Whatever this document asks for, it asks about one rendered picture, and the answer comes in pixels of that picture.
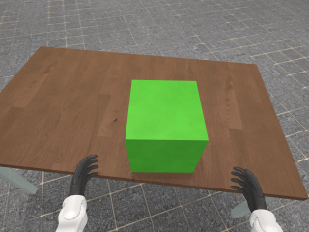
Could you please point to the left robot hand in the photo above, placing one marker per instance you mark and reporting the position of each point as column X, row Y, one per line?
column 80, row 178

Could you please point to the right robot forearm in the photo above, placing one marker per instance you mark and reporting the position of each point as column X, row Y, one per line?
column 262, row 220

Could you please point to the carton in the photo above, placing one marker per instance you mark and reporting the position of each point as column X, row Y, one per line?
column 165, row 128

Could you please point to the table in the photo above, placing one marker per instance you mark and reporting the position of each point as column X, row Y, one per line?
column 66, row 104

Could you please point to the left robot forearm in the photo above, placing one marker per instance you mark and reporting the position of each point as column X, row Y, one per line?
column 73, row 216

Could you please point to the right robot hand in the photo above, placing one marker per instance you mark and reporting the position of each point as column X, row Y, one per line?
column 251, row 190

